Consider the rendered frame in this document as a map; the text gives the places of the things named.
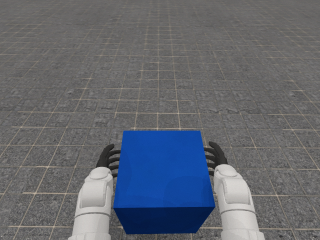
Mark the right robot forearm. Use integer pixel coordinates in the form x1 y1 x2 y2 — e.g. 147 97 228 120
214 164 265 240

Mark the left robot forearm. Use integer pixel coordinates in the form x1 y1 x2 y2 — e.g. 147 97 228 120
68 167 113 240

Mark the carton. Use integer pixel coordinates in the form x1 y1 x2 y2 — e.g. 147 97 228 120
113 130 216 235

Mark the robot left hand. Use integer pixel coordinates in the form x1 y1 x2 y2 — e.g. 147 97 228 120
96 144 121 178

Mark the robot right hand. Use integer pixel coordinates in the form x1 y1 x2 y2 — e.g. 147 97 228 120
204 141 229 177

